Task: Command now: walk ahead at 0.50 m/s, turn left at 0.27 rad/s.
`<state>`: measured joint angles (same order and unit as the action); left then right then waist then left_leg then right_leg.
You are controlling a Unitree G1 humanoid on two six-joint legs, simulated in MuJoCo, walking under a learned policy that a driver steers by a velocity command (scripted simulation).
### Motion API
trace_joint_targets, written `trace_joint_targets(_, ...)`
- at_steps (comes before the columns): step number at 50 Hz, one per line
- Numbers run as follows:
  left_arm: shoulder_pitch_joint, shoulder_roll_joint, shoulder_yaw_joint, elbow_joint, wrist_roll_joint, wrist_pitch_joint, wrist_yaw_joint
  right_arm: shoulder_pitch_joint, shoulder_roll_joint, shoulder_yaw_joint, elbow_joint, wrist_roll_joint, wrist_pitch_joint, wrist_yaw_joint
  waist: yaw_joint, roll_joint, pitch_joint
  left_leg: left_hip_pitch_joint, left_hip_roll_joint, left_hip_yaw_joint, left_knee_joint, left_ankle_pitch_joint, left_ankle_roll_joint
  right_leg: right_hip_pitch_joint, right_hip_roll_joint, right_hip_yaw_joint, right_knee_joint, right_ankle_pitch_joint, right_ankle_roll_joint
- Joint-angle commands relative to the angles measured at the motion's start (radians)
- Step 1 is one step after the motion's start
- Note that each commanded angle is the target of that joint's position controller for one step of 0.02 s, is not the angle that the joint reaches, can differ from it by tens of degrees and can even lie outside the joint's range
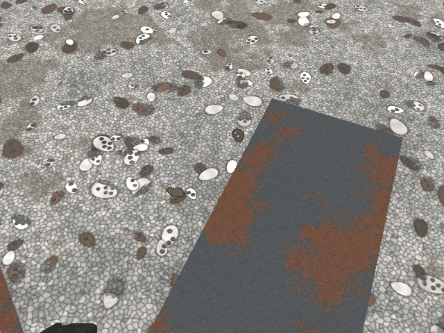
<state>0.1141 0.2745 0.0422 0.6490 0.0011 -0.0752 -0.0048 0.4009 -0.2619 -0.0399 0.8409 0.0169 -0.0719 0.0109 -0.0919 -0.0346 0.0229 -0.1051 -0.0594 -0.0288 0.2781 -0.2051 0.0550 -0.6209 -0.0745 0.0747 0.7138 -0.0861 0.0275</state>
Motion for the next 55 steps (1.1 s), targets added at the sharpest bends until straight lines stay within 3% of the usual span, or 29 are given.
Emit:
trace_joint_targets(1,-0.109,0.042,0.007,-0.081,-0.009,-0.027,-0.014,-0.004,-0.184,-0.045,-0.055,0.01,-0.003,-0.013,0.01,0.114,0.005,-0.055,0.222,-0.179,-0.08,0.226,0.15,0.092,0.051,-0.034,-0.133,0.127,0.017)
trace_joint_targets(3,-0.152,0.056,0.012,-0.094,-0.015,-0.036,-0.022,0.023,-0.184,-0.046,-0.046,0.013,0.008,-0.017,0.005,0.122,0.011,-0.025,0.24,-0.219,-0.046,0.196,0.141,0.118,0.064,-0.022,-0.189,0.116,0.008)
trace_joint_targets(5,-0.141,0.085,0.024,-0.094,-0.018,-0.045,-0.025,0.021,-0.198,-0.053,-0.047,0.014,0.016,-0.023,0.031,0.14,0.006,0.0,0.26,-0.266,-0.003,0.178,0.121,0.18,0.067,-0.011,-0.239,0.067,-0.011)
trace_joint_targets(7,-0.011,0.128,0.049,-0.056,-0.013,-0.05,-0.015,0.0,-0.189,-0.051,-0.054,0.011,0.022,-0.026,0.11,0.14,-0.055,-0.033,0.218,-0.249,0.125,0.272,0.084,0.394,0.07,-0.031,-0.299,0.039,-0.055)
trace_joint_targets(8,0.127,0.174,0.066,-0.036,0.004,-0.052,-0.005,-0.021,-0.146,-0.036,-0.075,0.0,0.018,-0.023,0.181,0.105,-0.167,-0.135,0.162,-0.211,0.33,0.233,0.05,0.624,-0.027,0.045,-0.265,0.03,-0.106)
trace_joint_targets(9,0.268,0.262,0.09,-0.018,0.02,-0.041,0.004,0.037,-0.059,-0.01,-0.112,-0.006,0.006,-0.023,0.203,-0.1,-0.335,-0.439,0.035,-0.087,0.679,-0.068,-0.016,0.989,-0.262,0.347,-0.259,-0.037,-0.216)
trace_joint_targets(10,0.298,0.233,0.083,0.002,0.009,-0.028,-0.003,0.087,-0.071,-0.007,-0.126,0.015,-0.004,-0.023,0.182,-0.282,-0.39,-0.625,0.029,-0.093,0.887,-0.396,-0.033,1.028,-0.367,0.642,-0.368,-0.237,-0.297)
trace_joint_targets(11,0.247,0.155,0.062,0.001,0.0,-0.025,-0.003,0.03,-0.159,-0.034,-0.118,0.031,0.0,-0.023,0.186,-0.161,-0.239,-0.691,0.085,-0.119,0.974,-0.326,-0.036,0.904,-0.326,0.551,-0.403,-0.331,-0.264)
trace_joint_targets(13,0.143,0.089,0.039,0.007,0.001,-0.022,-0.004,-0.064,-0.155,-0.041,-0.135,0.018,0.013,-0.02,0.147,-0.066,-0.077,-0.661,0.144,-0.082,0.947,-0.182,-0.046,0.672,-0.239,0.312,-0.458,-0.2,-0.221)
trace_joint_targets(14,0.105,0.067,0.034,0.013,0.006,-0.025,-0.006,-0.074,-0.142,-0.045,-0.139,0.011,0.023,-0.018,0.12,-0.08,-0.037,-0.628,0.169,-0.084,0.913,-0.141,-0.05,0.591,-0.207,0.234,-0.49,-0.133,-0.212)
trace_joint_targets(16,0.07,0.073,0.04,0.028,0.009,-0.036,-0.006,-0.069,-0.1,-0.04,-0.146,0.013,0.042,-0.011,0.09,-0.091,-0.008,-0.57,0.189,-0.071,0.885,-0.092,-0.062,0.492,-0.188,0.128,-0.546,-0.038,-0.214)
trace_joint_targets(18,0.067,0.097,0.05,0.048,0.009,-0.046,-0.004,-0.099,-0.086,-0.038,-0.167,0.008,0.052,-0.009,0.081,-0.056,0.006,-0.587,0.195,-0.072,0.833,-0.035,-0.075,0.476,-0.193,0.053,-0.574,0.047,-0.228)
trace_joint_targets(24,0.106,0.161,0.068,0.095,0.0,-0.035,0.009,-0.267,-0.064,-0.021,-0.225,0.005,0.039,0.025,0.134,-0.009,0.035,-0.548,0.177,-0.009,0.503,0.226,-0.059,0.524,-0.173,-0.146,-0.579,0.144,-0.2)
trace_joint_targets(28,0.158,0.201,0.082,0.13,-0.022,-0.015,0.009,-0.366,-0.082,-0.024,-0.281,0.006,0.043,0.043,0.158,-0.008,0.064,-0.555,0.159,0.034,0.391,0.164,-0.016,0.639,-0.212,-0.195,-0.538,0.181,-0.17)
trace_joint_targets(30,0.16,0.227,0.09,0.137,-0.031,-0.001,0.011,-0.359,-0.105,-0.036,-0.298,0.001,0.047,0.047,0.134,-0.027,0.04,-0.493,0.115,0.082,0.366,0.063,0.02,0.687,-0.218,-0.228,-0.444,0.411,-0.149)
trace_joint_targets(31,0.157,0.244,0.094,0.137,-0.036,0.006,0.014,-0.311,-0.127,-0.048,-0.293,-0.002,0.052,0.046,0.1,-0.045,-0.002,-0.407,0.074,0.116,0.362,0.013,0.042,0.695,-0.211,-0.25,-0.345,0.586,-0.136)
trace_joint_targets(32,0.145,0.245,0.093,0.135,-0.041,0.015,0.016,-0.184,-0.163,-0.072,-0.264,0.0,0.055,0.041,0.021,-0.035,-0.072,-0.232,0.023,0.145,0.314,0.033,0.073,0.661,-0.183,-0.284,-0.165,0.694,-0.113)
trace_joint_targets(33,0.164,0.213,0.079,0.131,-0.03,0.015,0.02,-0.007,-0.23,-0.108,-0.214,0.005,0.063,0.026,-0.057,0.006,-0.166,0.057,0.006,0.102,0.291,0.073,0.112,0.501,-0.142,-0.301,0.085,0.595,-0.074)
trace_joint_targets(34,0.232,0.095,0.039,0.077,0.017,0.001,0.014,0.035,-0.358,-0.135,-0.208,0.015,0.065,0.008,0.003,0.274,-0.237,0.403,0.268,-0.38,0.241,-0.01,0.262,0.057,-0.003,-0.294,0.476,-0.146,-0.004)
trace_joint_targets(35,0.206,0.094,0.023,0.059,0.01,-0.034,0.003,0.037,-0.336,-0.116,-0.253,0.01,0.046,0.015,-0.004,0.258,-0.417,0.516,0.399,-0.819,0.059,-0.168,0.375,-0.108,0.111,-0.04,0.652,-0.53,0.002)
trace_joint_targets(36,0.09,0.176,0.045,0.034,-0.034,-0.053,-0.007,0.018,-0.258,-0.091,-0.242,0.001,0.03,0.025,-0.039,0.153,-0.314,0.459,0.377,-0.706,0.015,-0.163,0.31,-0.204,0.056,0.022,0.676,-0.449,-0.018)
trace_joint_targets(37,0.057,0.165,0.039,0.021,-0.038,-0.064,-0.007,-0.021,-0.232,-0.083,-0.236,0.0,0.02,0.024,-0.01,0.126,-0.198,0.324,0.338,-0.573,0.016,-0.097,0.276,-0.21,0.019,0.007,0.607,-0.362,-0.035)
trace_joint_targets(38,0.059,0.157,0.039,0.033,-0.015,-0.067,0.002,-0.09,-0.205,-0.075,-0.243,0.0,0.018,0.021,0.036,0.061,-0.133,0.184,0.297,-0.47,0.017,0.004,0.244,-0.156,-0.019,0.006,0.521,-0.295,-0.033)
trace_joint_targets(39,0.074,0.166,0.046,0.041,0.001,-0.06,0.008,-0.14,-0.176,-0.064,-0.257,-0.009,0.017,0.018,0.076,0.074,-0.1,0.072,0.264,-0.397,0.002,0.113,0.228,-0.078,-0.044,0.01,0.453,-0.251,-0.028)
trace_joint_targets(40,0.089,0.166,0.048,0.044,0.005,-0.048,0.006,-0.165,-0.167,-0.06,-0.27,-0.017,0.017,0.014,0.099,0.096,-0.093,0.004,0.246,-0.371,-0.02,0.166,0.228,-0.023,-0.049,0.012,0.425,-0.224,-0.019)
trace_joint_targets(43,0.078,0.126,0.039,0.044,0.017,-0.023,0.008,-0.155,-0.181,-0.065,-0.258,-0.01,0.01,-0.002,0.11,0.083,-0.074,-0.096,0.215,-0.291,-0.049,0.276,0.239,0.013,-0.03,-0.013,0.308,-0.151,0.024)
trace_joint_targets(48,-0.11,0.08,0.016,-0.001,0.007,-0.027,-0.003,-0.087,-0.201,-0.072,-0.22,0.001,0.019,-0.026,0.043,0.113,-0.02,-0.147,0.156,-0.234,-0.043,0.145,0.176,0.065,0.034,-0.014,-0.056,0.136,0.049)
trace_joint_targets(52,-0.167,0.102,0.017,-0.015,-0.006,-0.043,-0.025,-0.026,-0.186,-0.067,-0.175,0.006,0.02,-0.027,0.013,0.127,-0.007,-0.083,0.202,-0.278,-0.002,0.081,0.159,0.117,0.045,-0.006,-0.176,0.192,0.023)
trace_joint_targets(55,-0.135,0.131,0.03,-0.014,-0.005,-0.052,-0.031,-0.02,-0.184,-0.068,-0.156,0.0,0.027,-0.027,0.035,0.159,0.003,-0.001,0.243,-0.332,0.064,0.137,0.139,0.149,0.048,-0.013,-0.216,0.07,-0.023)
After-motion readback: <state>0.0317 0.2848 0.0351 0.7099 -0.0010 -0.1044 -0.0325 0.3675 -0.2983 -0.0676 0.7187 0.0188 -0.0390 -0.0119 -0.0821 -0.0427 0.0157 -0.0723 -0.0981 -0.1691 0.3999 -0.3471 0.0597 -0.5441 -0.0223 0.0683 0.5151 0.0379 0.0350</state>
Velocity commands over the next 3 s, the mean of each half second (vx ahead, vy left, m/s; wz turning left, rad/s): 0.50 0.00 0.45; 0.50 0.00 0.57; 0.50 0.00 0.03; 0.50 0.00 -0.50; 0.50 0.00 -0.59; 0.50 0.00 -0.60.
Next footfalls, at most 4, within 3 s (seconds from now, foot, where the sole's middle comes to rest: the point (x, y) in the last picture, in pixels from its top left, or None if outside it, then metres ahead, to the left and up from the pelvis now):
0.16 right None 0.26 -0.14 -0.79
0.66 left None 0.46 0.19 -0.79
1.14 right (159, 238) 0.80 0.15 -0.79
1.62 left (62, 224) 0.88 0.48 -0.79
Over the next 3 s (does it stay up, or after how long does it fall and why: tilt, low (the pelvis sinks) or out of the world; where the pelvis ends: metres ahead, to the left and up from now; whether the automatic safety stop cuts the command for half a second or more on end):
stays up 1.52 0.39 -0.01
